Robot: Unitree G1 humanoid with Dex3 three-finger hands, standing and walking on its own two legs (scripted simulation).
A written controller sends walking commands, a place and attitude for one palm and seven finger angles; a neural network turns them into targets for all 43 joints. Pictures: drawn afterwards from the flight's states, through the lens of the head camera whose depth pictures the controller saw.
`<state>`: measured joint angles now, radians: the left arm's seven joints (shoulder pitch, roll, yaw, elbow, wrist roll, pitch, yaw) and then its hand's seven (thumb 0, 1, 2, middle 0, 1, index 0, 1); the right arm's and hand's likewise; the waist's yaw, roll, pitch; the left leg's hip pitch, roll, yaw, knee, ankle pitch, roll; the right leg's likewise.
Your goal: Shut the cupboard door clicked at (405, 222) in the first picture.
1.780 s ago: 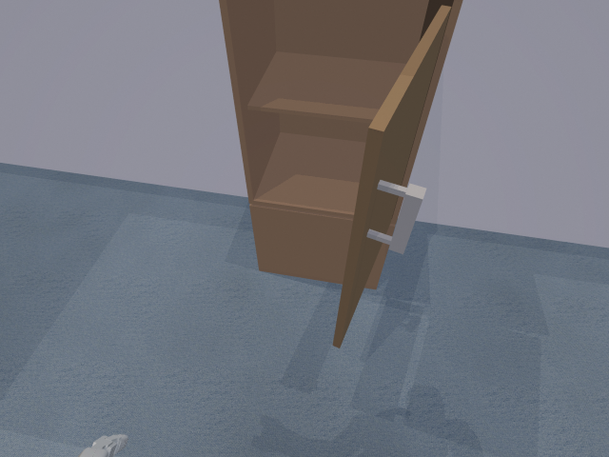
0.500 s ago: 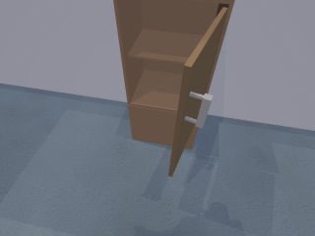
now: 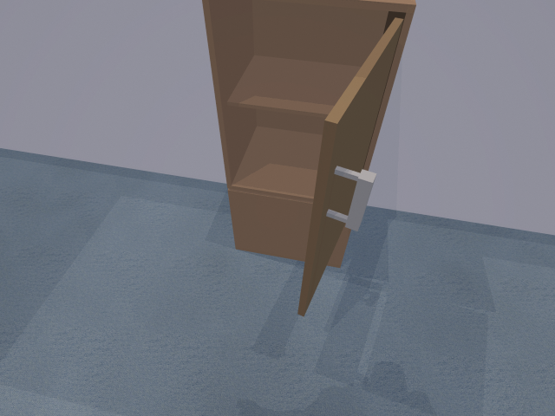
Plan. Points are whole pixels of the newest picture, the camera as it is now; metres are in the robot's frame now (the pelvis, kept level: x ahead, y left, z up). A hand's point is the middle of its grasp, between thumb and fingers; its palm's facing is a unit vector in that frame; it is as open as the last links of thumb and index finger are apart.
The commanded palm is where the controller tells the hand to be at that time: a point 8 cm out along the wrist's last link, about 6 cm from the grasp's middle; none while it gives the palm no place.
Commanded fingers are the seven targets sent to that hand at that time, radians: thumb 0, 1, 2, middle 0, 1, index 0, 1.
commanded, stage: walk around to get in front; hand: left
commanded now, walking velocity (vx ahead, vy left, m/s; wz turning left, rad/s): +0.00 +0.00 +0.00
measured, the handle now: (347, 198) +0.46 -0.09 +0.06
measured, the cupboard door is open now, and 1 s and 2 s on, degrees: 76 76 76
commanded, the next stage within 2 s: none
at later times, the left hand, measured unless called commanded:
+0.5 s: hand out of the picture +0.04 +0.18 -0.18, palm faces -0.14 -0.95 -0.27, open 7.4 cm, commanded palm none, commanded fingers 0.00 0.90 0.90 -0.20 -0.30 -0.20 -0.30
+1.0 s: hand out of the picture +0.09 +0.21 -0.18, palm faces -0.33 -0.92 -0.23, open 7.4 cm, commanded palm none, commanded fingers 0.00 0.90 0.90 -0.20 -0.30 -0.20 -0.30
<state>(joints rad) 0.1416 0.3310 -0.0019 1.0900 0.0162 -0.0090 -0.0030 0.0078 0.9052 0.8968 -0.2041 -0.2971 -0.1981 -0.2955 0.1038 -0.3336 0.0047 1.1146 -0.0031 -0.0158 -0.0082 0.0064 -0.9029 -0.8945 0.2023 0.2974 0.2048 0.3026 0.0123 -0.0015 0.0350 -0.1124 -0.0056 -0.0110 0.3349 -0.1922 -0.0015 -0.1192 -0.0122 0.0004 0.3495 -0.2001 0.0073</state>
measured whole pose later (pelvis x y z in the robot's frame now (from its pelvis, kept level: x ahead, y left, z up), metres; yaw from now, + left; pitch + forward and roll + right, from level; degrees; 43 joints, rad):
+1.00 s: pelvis -0.04 +0.03 -0.01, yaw -25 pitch +1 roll +0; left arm 0.25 0.26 0.09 0.91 0.02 0.06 -0.01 0.01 0.90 0.90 -0.20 -0.30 -0.20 -0.30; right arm 0.13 -0.22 -0.05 0.90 0.00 0.00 -0.04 0.01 -0.91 -0.89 0.20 0.30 0.20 0.30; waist 0.04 -0.05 0.03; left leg -0.24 -0.01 0.00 0.51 -0.29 0.01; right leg -0.40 0.12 0.24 0.57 -0.23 0.02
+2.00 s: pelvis -0.01 +0.05 -0.01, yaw -63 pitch +0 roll -3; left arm 0.19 0.27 0.11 0.90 0.03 0.08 -0.03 0.01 0.91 0.90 -0.20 -0.30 -0.19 -0.29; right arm 0.20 -0.17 -0.02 0.88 -0.02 0.00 -0.04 0.00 -0.90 -0.89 0.20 0.30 0.20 0.30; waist 0.01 -0.06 0.07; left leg -0.26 0.09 0.17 0.53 -0.27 0.04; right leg -0.49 0.02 0.03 1.17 -0.42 0.06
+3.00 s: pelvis +0.04 -0.08 +0.00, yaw -97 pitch -1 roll -2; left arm 0.29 0.25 0.12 0.98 0.04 0.03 -0.05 0.01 0.91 0.90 -0.20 -0.30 -0.19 -0.29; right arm 0.32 -0.15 -0.03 0.95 -0.02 -0.06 -0.03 0.00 -0.91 -0.89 0.20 0.30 0.20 0.30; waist 0.02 -0.04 0.01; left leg -0.16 0.10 0.23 0.42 -0.25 0.02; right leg -0.56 -0.05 -0.03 1.22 -0.23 0.02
